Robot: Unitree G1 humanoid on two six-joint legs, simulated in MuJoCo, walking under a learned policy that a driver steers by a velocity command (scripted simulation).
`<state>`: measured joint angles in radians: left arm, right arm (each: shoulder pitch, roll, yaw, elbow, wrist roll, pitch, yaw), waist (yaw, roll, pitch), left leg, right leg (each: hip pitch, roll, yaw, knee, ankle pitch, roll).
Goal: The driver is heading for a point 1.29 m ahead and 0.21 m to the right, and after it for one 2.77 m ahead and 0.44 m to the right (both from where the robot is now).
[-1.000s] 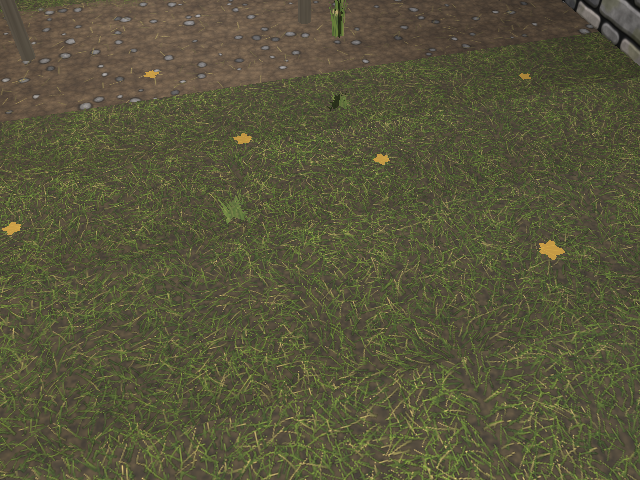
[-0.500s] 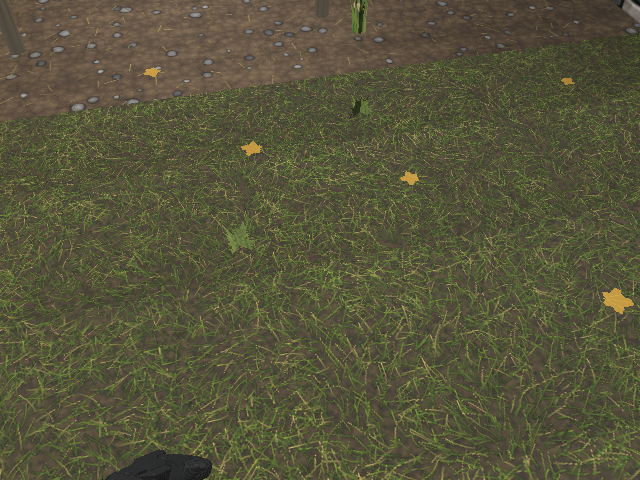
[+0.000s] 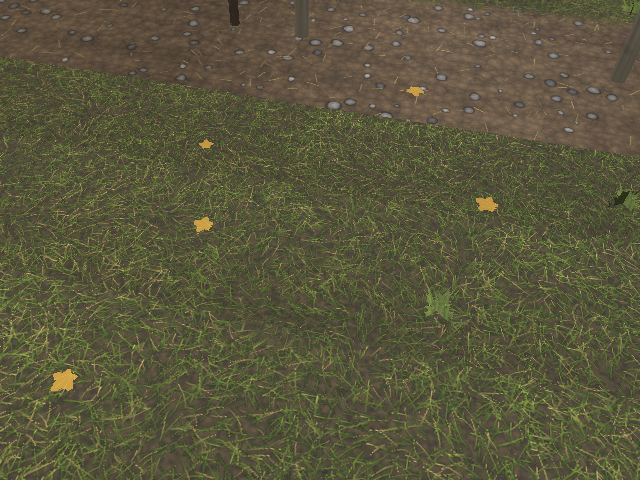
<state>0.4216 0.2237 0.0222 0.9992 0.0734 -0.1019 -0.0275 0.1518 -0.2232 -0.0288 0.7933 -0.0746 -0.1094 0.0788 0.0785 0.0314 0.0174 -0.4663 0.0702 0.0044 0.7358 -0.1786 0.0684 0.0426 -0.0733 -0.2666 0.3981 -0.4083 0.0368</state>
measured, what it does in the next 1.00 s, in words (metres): goes down: right foot 0.19 m lower, then left foot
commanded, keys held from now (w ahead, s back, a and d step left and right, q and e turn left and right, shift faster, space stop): w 0.88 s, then w+e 0.12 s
